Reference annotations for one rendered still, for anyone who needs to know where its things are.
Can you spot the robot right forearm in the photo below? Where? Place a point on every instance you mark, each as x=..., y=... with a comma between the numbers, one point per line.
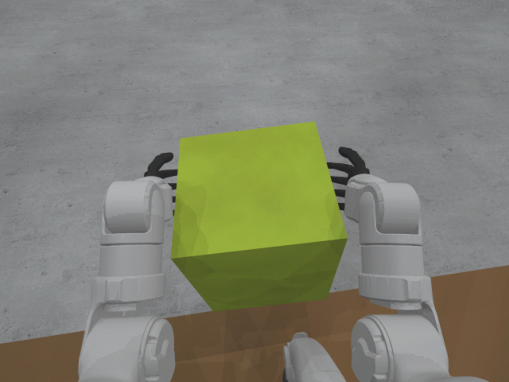
x=389, y=218

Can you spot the robot right thigh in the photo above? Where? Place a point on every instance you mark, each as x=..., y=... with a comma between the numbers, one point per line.
x=306, y=360

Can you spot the carton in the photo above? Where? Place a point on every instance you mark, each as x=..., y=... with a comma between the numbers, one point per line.
x=256, y=220

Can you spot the left robot upper arm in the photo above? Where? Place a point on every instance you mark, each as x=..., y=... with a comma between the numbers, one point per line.
x=129, y=349

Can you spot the right robot hand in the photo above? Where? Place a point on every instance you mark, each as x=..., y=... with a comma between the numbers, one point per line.
x=357, y=168

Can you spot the left robot hand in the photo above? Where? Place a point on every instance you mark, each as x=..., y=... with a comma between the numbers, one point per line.
x=156, y=164

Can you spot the right robot upper arm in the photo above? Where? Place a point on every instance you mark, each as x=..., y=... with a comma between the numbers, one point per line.
x=400, y=348

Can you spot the robot left forearm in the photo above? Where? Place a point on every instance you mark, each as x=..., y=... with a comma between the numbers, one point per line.
x=130, y=263

